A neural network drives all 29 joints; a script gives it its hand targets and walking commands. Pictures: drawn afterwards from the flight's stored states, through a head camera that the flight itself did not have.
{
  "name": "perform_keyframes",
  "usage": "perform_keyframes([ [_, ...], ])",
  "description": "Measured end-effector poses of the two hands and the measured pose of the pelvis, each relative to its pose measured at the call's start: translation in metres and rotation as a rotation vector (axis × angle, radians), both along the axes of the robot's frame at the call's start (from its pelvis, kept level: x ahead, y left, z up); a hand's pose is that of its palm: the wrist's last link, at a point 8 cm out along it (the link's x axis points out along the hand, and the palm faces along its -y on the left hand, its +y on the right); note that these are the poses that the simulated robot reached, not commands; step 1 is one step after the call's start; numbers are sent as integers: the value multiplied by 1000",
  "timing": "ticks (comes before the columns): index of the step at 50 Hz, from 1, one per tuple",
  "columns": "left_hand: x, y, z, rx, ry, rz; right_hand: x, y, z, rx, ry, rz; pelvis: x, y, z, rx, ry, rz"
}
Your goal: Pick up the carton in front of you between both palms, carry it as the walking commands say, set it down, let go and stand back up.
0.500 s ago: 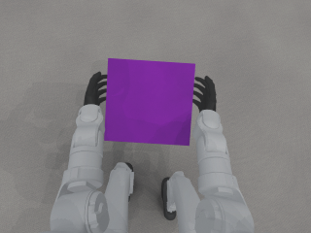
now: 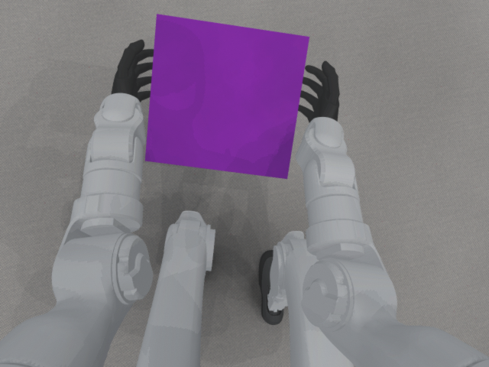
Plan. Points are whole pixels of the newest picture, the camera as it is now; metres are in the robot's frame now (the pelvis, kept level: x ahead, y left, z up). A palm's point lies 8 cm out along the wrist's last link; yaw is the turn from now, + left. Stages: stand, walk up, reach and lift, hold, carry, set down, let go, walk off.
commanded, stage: set down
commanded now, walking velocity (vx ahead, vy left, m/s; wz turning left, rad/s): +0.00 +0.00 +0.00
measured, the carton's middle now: (227, 108) +0.50 +0.10 -0.19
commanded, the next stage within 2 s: none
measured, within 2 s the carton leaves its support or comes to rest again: rests again in 1.36 s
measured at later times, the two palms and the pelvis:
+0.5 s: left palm (129, 104) +0.49 +0.29 -0.25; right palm (278, 119) +0.51 -0.01 -0.24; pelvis -0.02 +0.00 -0.10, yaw -2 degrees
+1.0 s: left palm (137, 105) +0.50 +0.29 -0.29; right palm (277, 121) +0.52 -0.02 -0.29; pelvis -0.02 +0.00 -0.14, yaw -2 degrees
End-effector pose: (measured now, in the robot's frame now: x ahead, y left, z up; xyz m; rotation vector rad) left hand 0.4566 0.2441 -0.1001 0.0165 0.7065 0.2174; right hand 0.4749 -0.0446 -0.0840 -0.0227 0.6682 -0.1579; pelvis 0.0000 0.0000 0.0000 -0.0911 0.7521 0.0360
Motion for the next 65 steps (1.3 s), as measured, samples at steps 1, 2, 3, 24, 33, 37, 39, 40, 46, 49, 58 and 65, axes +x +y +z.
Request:
perform_keyframes([
  [1,2,1,-6,0,1,-1,1,1,-6,-1,1,0,-1,1,-5,-2,1,-1],
  [2,3,3,-12,0,2,-2,3,2,-12,-1,2,0,-3,1,-10,-4,1,-2],
  [3,4,4,-18,-1,4,-3,4,4,-18,-2,4,1,-4,2,-14,-6,2,-3],
  [24,27,41,-141,11,58,-17,33,37,-145,-4,61,68,-18,1,-96,-29,-19,0],
  [33,39,44,-191,17,84,-49,41,36,-197,13,88,75,-19,3,-122,-18,-70,-30],
  [37,45,42,-195,1,84,-66,45,32,-206,21,84,62,-19,5,-129,-9,-89,-37],
  [39,46,41,-195,-3,87,-70,46,30,-207,21,85,67,-19,5,-131,-6,-93,-39],
  [40,46,41,-195,-4,87,-70,47,30,-208,21,85,71,-19,4,-132,-4,-95,-40],
  [46,43,42,-195,-11,78,-64,47,29,-207,26,77,97,-23,0,-137,6,-113,-47],
  [49,43,42,-195,-17,75,-64,48,28,-207,28,75,108,-24,-2,-139,10,-122,-50],
  [58,46,43,-197,-22,75,-74,52,25,-211,56,76,132,-25,-5,-143,18,-128,-61],
  [65,52,44,-202,-27,65,-72,58,23,-218,78,62,140,-21,-5,-145,21,-115,-68],
])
